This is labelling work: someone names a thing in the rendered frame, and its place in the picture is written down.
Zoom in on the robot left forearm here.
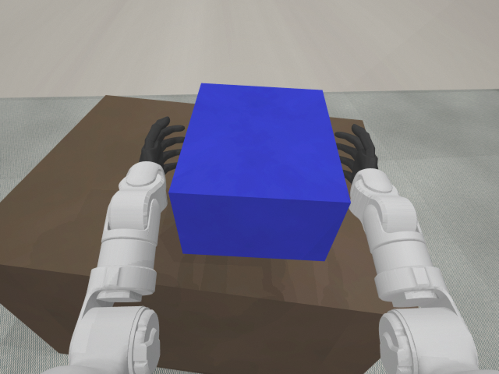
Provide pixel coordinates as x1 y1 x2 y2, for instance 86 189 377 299
69 161 168 365

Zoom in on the robot left upper arm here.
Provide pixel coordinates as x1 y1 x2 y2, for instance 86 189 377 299
41 306 160 374

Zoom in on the left robot hand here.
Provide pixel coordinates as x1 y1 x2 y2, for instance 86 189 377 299
139 116 185 174

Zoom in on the robot right upper arm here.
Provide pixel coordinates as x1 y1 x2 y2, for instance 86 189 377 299
379 307 499 374

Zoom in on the robot right forearm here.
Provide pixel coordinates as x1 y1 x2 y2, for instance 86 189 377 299
349 168 479 366

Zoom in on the right robot hand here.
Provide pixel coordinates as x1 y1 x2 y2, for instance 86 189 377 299
334 124 378 184

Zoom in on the carton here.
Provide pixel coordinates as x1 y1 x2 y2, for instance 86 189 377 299
168 83 351 261

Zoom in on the pedestal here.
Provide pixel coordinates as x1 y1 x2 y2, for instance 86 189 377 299
0 95 419 374

